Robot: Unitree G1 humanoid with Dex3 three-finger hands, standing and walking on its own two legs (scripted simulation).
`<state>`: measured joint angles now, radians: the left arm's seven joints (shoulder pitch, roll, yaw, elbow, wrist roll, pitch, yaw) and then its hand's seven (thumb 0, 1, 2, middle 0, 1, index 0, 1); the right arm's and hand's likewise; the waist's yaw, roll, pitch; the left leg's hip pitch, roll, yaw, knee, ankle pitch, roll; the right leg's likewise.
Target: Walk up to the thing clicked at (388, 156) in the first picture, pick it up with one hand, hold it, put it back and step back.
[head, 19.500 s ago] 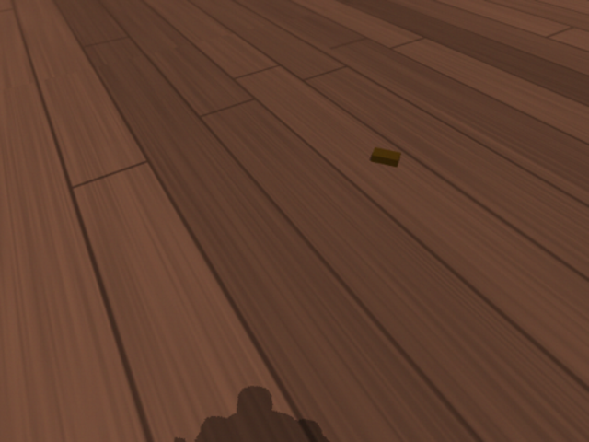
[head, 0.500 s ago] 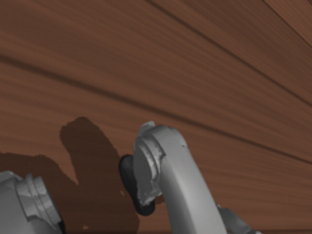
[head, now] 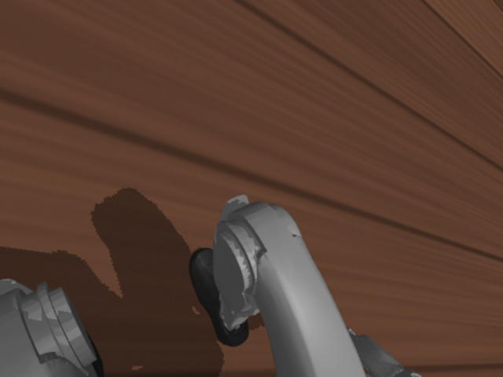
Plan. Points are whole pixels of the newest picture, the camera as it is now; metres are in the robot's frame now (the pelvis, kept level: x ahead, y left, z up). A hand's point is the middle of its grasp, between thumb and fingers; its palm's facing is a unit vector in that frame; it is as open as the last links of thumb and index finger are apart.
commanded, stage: close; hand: left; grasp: from above
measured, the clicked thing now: out of the picture +0.47 +0.37 -0.29
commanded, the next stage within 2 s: settle in 0.80 s
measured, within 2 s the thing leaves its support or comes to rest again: leaves its support in 1.18 s
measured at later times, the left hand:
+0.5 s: hand out of the picture +0.46 +0.35 -0.26, palm faces -0.44 -0.16 -0.88, open 10.2 cm
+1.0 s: hand out of the picture +0.46 +0.36 -0.26, palm faces -0.44 -0.16 -0.88, open 10.1 cm
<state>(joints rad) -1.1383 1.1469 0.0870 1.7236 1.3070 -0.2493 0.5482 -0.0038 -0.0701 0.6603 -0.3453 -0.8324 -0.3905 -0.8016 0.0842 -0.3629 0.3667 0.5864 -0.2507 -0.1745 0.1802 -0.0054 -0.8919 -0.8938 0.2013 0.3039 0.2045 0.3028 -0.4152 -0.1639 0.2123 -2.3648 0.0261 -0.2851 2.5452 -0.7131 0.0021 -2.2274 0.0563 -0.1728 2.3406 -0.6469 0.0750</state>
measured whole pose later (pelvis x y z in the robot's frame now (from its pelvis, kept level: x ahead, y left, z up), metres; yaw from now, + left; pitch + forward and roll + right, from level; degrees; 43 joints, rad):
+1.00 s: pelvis +0.00 +0.00 +0.00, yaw +0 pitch +28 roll -16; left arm -1.13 1.16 0.10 1.69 1.31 -0.26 0.53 0.00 0.07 0.39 -0.63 -0.51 -0.68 -0.47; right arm 0.09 -0.36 0.38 0.58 -0.25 -0.15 0.17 -0.01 -0.90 -0.90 0.20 0.30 0.20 0.30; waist -0.41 -0.16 0.21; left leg -2.36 0.03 -0.29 2.54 -0.72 0.00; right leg -2.23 0.06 -0.18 2.34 -0.65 0.07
